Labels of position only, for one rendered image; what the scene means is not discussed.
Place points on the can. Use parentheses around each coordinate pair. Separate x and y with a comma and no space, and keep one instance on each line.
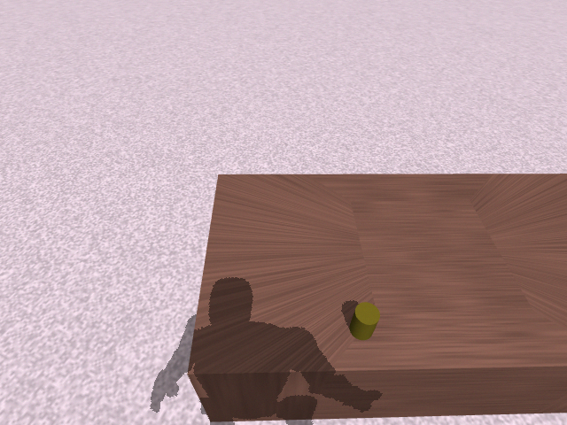
(364,321)

